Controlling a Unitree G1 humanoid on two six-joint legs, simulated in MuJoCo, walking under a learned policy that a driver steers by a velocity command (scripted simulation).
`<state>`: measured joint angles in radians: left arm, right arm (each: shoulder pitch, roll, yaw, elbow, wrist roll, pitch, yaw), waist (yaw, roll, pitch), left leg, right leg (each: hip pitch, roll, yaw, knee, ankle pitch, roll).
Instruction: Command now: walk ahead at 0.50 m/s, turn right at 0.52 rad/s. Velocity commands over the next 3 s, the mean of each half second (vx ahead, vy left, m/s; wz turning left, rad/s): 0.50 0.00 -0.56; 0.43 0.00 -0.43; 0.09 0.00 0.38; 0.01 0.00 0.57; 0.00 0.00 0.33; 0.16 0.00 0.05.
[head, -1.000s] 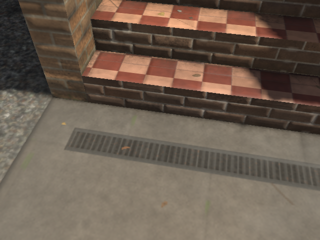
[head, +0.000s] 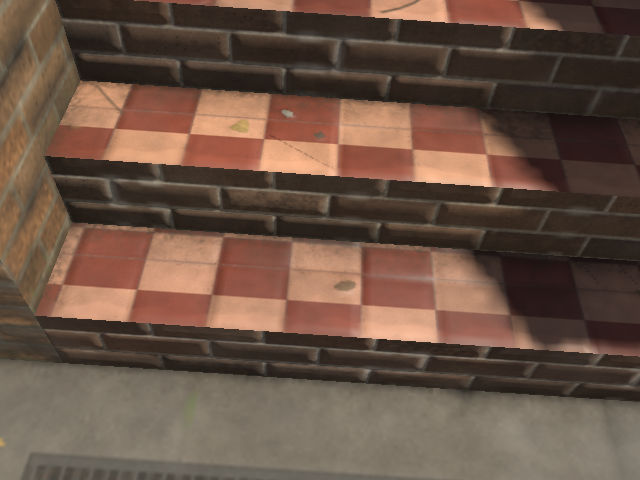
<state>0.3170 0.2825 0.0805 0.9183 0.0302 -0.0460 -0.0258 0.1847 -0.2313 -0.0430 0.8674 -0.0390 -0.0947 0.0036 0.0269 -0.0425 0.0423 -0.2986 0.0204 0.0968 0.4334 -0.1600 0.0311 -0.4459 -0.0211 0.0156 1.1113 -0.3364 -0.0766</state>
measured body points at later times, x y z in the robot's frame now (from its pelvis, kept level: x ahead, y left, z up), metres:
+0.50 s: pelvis +0.23 -0.07 -0.01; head +0.27 -0.10 +0.44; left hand +0.43 +0.15 -0.12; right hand +0.21 -0.34 -0.15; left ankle +0.20 +0.10 -0.65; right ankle +0.26 -0.13 -0.74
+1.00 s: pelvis +0.42 -0.12 +0.00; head +0.45 -0.11 +0.45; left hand +0.64 +0.04 -0.14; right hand +0.36 -0.37 -0.12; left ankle +0.49 -0.05 -0.74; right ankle +0.32 -0.18 -0.67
